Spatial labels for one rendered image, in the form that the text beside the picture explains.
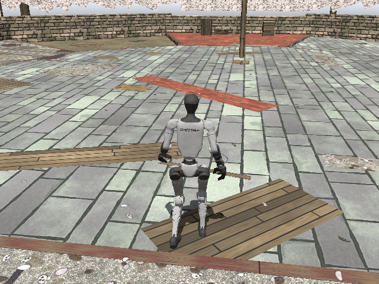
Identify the robot left shin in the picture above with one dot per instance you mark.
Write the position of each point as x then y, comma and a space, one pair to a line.
176, 217

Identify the robot left forearm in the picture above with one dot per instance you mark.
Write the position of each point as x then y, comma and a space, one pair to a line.
162, 152

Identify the left robot upper arm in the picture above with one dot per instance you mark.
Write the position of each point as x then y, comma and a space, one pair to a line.
172, 124

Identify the robot right forearm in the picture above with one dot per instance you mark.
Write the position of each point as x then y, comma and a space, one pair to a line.
218, 159

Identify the robot right shin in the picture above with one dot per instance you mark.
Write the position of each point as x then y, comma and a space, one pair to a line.
202, 210

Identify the right robot upper arm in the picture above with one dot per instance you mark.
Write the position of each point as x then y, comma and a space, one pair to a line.
209, 126

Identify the left robot hand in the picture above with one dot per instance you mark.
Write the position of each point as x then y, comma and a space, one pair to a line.
163, 160

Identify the right robot hand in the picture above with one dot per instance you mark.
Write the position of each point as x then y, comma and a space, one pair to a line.
221, 171

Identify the robot shin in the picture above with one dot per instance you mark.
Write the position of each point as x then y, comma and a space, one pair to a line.
176, 217
202, 210

